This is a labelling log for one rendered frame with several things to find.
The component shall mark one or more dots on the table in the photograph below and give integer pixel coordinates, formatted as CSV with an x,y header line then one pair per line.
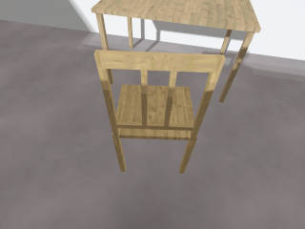
x,y
237,15

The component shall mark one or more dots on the chair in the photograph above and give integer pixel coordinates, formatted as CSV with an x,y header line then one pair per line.
x,y
156,112

